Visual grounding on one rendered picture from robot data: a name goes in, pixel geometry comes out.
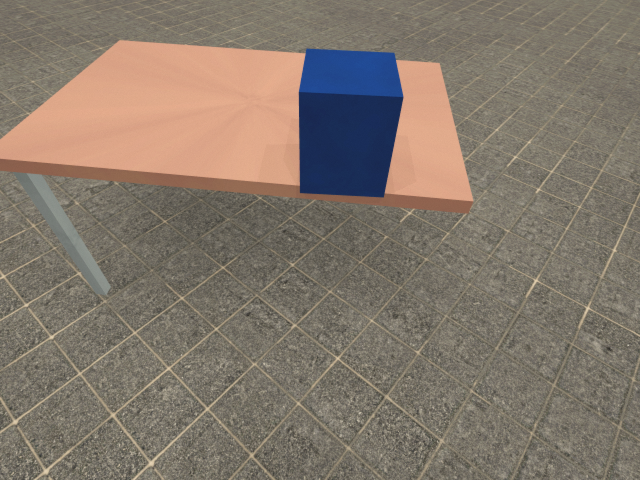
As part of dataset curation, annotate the carton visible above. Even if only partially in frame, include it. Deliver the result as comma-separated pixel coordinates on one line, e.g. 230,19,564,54
299,49,403,197

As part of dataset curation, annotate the table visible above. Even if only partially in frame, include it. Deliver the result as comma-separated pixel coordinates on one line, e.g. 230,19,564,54
0,40,474,295

